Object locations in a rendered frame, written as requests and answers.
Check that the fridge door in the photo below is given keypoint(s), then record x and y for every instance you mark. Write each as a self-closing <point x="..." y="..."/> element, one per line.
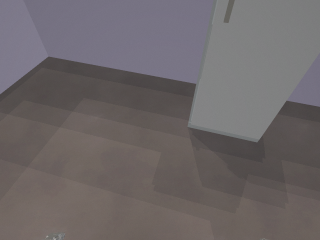
<point x="254" y="62"/>

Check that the handle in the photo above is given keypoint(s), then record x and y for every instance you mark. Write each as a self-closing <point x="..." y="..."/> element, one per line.
<point x="228" y="11"/>

